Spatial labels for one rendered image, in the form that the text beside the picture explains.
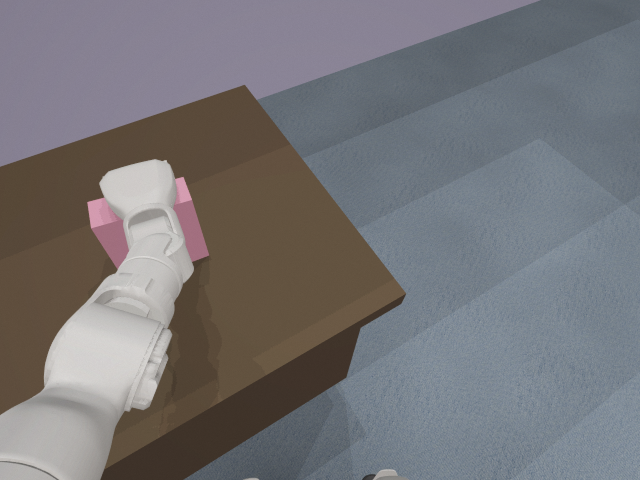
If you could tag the robot left forearm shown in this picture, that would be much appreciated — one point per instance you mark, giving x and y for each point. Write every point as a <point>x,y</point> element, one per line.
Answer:
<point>150,278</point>

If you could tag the left robot upper arm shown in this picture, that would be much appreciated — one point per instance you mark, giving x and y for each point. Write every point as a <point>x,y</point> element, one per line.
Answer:
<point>111,361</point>

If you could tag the robot left hand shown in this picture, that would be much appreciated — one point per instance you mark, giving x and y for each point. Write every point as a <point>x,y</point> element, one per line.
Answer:
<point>141,183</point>

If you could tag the sponge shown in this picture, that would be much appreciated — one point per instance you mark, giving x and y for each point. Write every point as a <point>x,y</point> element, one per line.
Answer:
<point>108,227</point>

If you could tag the table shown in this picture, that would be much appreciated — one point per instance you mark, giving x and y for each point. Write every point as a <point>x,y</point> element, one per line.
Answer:
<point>265,323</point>

